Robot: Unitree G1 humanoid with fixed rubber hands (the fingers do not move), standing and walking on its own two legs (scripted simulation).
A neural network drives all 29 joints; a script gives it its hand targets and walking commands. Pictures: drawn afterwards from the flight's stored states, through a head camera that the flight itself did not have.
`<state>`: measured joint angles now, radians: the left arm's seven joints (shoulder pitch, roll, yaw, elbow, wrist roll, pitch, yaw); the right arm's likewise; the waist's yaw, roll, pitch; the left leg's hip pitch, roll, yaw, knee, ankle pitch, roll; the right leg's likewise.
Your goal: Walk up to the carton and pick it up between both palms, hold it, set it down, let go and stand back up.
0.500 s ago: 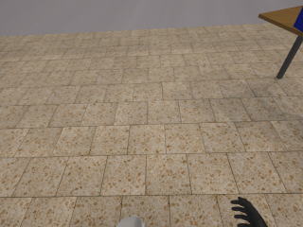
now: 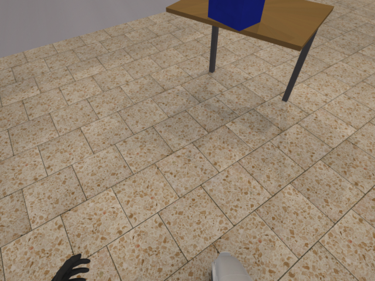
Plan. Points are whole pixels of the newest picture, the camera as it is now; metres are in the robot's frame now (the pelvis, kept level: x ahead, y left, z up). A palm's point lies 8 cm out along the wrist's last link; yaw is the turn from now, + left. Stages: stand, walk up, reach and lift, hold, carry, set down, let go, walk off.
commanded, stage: walk up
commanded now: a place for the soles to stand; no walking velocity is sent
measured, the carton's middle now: out of the picture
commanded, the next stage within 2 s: none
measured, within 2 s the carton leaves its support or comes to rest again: neither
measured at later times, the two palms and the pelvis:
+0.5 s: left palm (70, 209) +0.36 +0.30 -0.13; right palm (271, 186) +0.35 -0.26 -0.09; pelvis +0.25 +0.02 -0.03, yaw -15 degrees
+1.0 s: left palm (127, 116) +0.65 +0.14 -0.07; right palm (285, 199) +0.33 -0.32 -0.16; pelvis +0.42 -0.06 -0.02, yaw -29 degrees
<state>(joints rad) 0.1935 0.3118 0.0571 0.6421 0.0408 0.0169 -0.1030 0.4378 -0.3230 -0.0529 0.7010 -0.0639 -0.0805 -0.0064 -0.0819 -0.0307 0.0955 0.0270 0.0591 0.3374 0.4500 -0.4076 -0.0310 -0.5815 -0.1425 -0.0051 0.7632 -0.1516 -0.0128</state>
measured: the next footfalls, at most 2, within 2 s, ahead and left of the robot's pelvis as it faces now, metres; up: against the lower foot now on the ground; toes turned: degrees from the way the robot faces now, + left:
right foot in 0.06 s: +0.21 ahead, -0.15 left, +0.00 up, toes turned -8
left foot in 0.46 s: +0.43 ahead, +0.13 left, +0.00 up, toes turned -10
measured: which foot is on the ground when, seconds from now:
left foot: down 0.00-0.12, up 0.14-0.44, down 0.46-0.90, up 0.92-1.00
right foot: up 0.00-0.04, down 0.06-0.46, up 0.48-0.84, down 0.86-1.00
